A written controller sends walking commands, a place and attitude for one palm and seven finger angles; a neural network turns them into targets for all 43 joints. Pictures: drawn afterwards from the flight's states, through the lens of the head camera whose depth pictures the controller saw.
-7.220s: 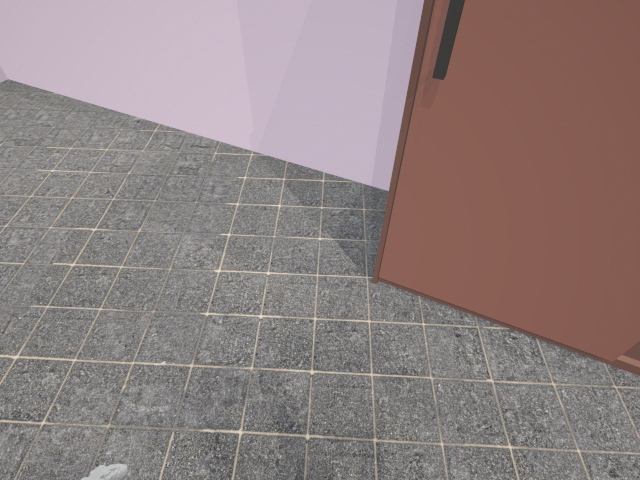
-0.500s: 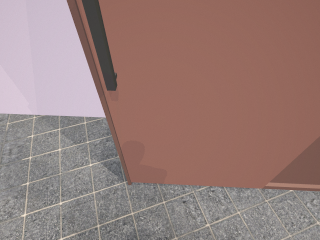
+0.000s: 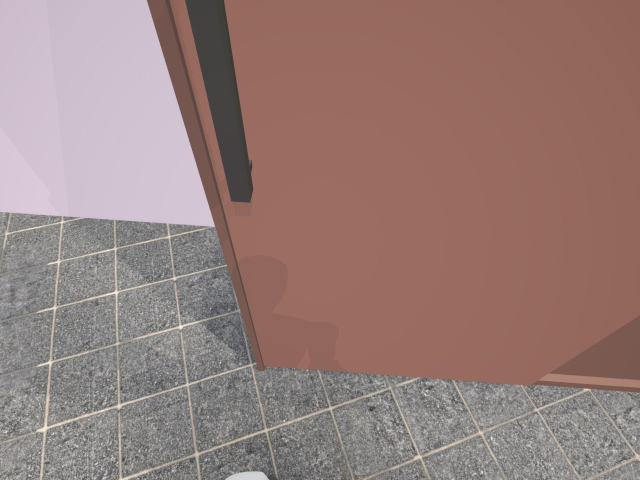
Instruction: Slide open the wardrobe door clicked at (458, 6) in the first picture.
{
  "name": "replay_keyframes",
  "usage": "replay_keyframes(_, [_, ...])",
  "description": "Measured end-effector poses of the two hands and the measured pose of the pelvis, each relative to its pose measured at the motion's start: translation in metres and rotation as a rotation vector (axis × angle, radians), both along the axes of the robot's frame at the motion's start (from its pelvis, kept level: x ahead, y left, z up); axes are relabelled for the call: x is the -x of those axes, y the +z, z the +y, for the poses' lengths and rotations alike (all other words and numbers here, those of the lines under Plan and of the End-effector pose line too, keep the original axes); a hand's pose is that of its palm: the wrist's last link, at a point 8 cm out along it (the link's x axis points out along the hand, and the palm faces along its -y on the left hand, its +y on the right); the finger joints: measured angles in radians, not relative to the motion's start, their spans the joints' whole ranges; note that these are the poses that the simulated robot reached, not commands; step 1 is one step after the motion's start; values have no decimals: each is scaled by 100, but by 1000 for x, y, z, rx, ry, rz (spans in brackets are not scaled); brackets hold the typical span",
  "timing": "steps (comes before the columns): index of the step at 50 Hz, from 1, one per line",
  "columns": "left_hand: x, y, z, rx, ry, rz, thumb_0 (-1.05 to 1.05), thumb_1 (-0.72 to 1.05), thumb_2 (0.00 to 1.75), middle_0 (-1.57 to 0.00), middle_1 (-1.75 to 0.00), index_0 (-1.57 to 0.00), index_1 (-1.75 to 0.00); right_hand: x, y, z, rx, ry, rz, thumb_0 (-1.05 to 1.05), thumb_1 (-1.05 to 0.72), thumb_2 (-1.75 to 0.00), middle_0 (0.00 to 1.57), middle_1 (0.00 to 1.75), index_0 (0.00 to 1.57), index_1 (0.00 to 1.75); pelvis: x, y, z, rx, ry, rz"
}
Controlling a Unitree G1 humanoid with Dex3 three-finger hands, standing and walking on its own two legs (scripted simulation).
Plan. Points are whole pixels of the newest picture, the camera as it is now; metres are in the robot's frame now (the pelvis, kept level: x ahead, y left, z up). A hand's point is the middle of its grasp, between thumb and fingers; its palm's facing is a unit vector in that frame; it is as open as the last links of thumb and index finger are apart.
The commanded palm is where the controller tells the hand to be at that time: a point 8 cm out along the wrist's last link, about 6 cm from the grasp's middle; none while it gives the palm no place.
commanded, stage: come to a stop and stand still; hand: left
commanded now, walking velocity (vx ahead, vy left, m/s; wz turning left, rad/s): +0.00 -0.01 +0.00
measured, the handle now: (224, 64) +0.45 +0.14 +0.26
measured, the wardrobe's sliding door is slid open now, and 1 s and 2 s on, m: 0.00 0.00 0.00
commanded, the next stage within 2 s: look again from close up in 1.56 s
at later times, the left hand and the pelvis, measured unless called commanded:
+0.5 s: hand out of the picture -0.03 +0.12 -0.17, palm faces +0.06 -0.98 -0.16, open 7.3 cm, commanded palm none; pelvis -0.03 -0.05 +0.01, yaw +0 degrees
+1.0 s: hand out of the picture -0.05 +0.14 -0.17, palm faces +0.03 -0.98 -0.20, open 7.4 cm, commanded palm none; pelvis -0.05 -0.03 +0.00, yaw +0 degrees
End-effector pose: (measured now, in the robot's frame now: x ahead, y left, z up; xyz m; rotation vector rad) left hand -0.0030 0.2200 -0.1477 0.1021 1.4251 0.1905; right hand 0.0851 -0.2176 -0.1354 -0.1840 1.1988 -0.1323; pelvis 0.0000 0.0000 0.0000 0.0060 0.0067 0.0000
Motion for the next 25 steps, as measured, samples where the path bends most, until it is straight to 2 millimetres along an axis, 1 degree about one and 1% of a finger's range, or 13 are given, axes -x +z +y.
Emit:
replay_keyframes(2, [-10,5,1,-25,-15,-35,0,91,90,-20,-30,-19,-30,2,-3,-5,-15,-5,-12,0,-92,-90,20,30,20,30,6,0,-6,-2,-4,3])
replay_keyframes(5, [-21,11,-2,-65,-30,-101,0,91,90,-20,-30,-19,-30,11,-12,-16,-42,-10,-10,0,-92,-90,21,30,20,30,13,-4,-17,-9,0,4])
replay_keyframes(7, [-23,11,-7,-92,-40,-142,0,91,90,-20,-30,-19,-30,20,-21,-25,-62,-20,2,0,-91,-90,21,30,20,30,18,-10,-27,-26,3,1])
replay_keyframes(8, [-22,13,-11,-96,-43,-148,0,91,90,-20,-30,-19,-30,26,-23,-30,-66,-31,13,0,-92,-90,21,30,20,30,19,-10,-30,-22,10,-5])
replay_keyframes(12, [-13,19,-29,-81,-48,-151,0,91,90,-20,-30,-19,-30,45,-17,-48,-59,-48,65,0,-92,-90,20,30,20,30,21,-2,-40,-23,10,-9])
replay_keyframes(16, [-1,17,-40,-53,-52,-119,1,93,90,-20,-30,-20,-30,66,-10,-57,-43,-66,100,0,-92,-90,20,30,20,30,21,2,-47,-17,-1,-7])
replay_keyframes(21, [16,3,-48,-7,-32,-73,1,93,90,-20,-30,-20,-30,92,-7,-56,-9,-65,151,0,-92,-90,20,30,20,30,25,0,-50,9,4,-15])
replay_keyframes(25, [30,3,-54,18,-15,-42,1,93,90,-20,-30,-20,-30,112,0,-52,-7,-51,196,0,-92,-90,20,30,20,30,29,6,-52,2,2,-29])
